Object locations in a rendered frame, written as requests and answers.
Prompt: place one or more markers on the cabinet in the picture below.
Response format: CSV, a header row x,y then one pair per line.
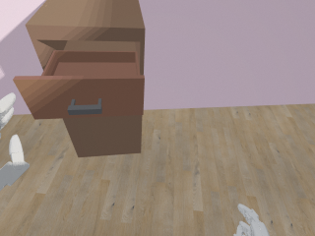
x,y
93,25

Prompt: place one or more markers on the handle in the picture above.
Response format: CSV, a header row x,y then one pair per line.
x,y
85,109

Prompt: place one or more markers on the left robot hand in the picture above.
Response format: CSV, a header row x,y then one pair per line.
x,y
11,171

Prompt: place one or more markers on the drawer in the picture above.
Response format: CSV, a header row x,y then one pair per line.
x,y
86,76

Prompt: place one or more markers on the right robot hand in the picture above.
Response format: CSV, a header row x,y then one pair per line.
x,y
256,228

